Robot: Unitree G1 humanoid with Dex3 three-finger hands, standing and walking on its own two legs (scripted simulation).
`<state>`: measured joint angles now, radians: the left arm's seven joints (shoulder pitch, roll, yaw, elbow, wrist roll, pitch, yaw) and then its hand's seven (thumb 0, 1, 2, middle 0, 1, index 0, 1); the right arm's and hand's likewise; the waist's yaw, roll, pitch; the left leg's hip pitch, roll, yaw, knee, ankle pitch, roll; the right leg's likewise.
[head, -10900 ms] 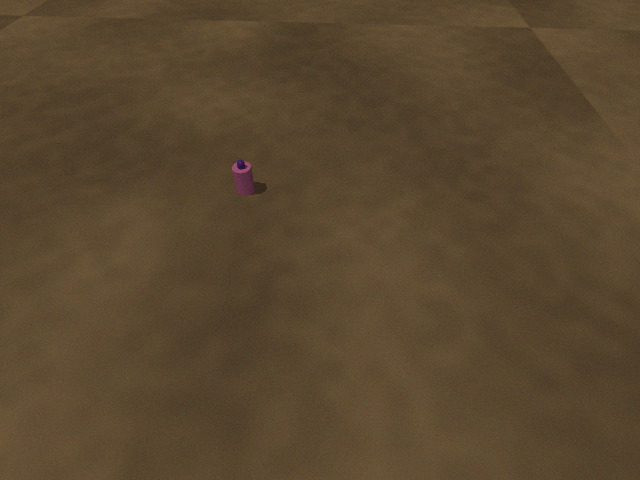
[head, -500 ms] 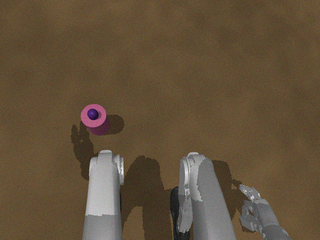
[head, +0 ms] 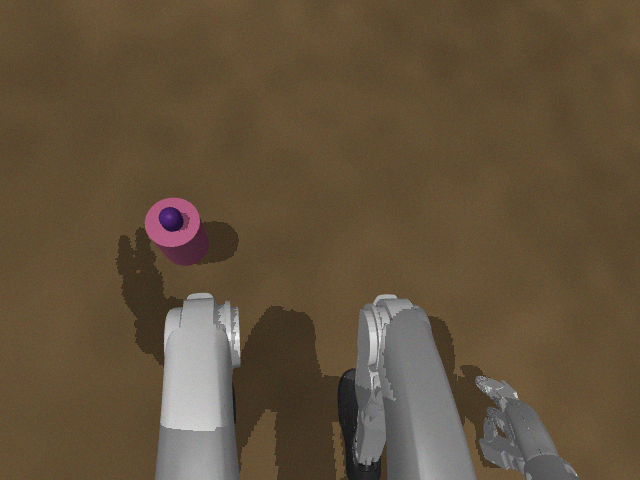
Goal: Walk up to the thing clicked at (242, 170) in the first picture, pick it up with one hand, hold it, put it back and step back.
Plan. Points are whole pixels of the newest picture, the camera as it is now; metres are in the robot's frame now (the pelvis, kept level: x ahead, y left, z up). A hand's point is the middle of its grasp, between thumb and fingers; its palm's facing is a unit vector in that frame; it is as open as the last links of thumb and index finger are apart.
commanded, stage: go down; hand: left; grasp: from the side
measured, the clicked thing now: (178, 231) +0.47 +0.24 -0.30
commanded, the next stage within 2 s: approach in 0.38 s
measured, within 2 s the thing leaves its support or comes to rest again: neither
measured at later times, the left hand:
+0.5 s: hand out of the picture +0.37 +0.43 -0.01, palm faces +0.26 -0.95 -0.15, open 17.1 cm
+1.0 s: hand (72, 240) +0.41 +0.36 -0.19, palm faces +0.17 -0.98 +0.02, open 17.6 cm
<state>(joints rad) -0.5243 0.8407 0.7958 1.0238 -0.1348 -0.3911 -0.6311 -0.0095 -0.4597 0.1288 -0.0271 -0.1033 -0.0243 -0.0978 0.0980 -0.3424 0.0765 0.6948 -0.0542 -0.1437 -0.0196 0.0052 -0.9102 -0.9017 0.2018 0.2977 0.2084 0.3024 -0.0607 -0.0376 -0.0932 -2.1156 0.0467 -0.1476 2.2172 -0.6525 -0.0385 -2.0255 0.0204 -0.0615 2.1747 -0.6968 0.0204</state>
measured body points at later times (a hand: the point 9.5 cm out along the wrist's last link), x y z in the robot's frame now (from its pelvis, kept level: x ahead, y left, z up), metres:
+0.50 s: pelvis +0.00 +0.00 -0.02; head +0.21 +0.07 +0.38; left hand +0.35 +0.48 +0.00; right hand +0.16 -0.27 -0.12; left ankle +0.09 +0.14 -0.36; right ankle +0.10 -0.13 -0.36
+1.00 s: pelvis +0.00 +0.01 -0.09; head +0.24 +0.13 +0.27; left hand +0.40 +0.41 -0.19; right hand +0.16 -0.26 -0.15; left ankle +0.09 +0.14 -0.36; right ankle +0.10 -0.13 -0.36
